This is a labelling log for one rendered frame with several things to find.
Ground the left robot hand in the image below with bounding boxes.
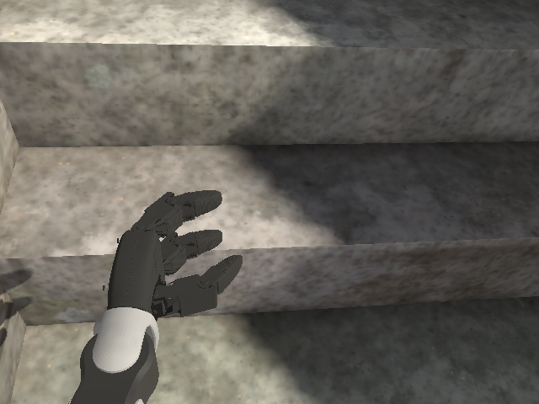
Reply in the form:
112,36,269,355
103,190,243,321

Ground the left robot forearm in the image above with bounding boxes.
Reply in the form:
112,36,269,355
68,307,159,404

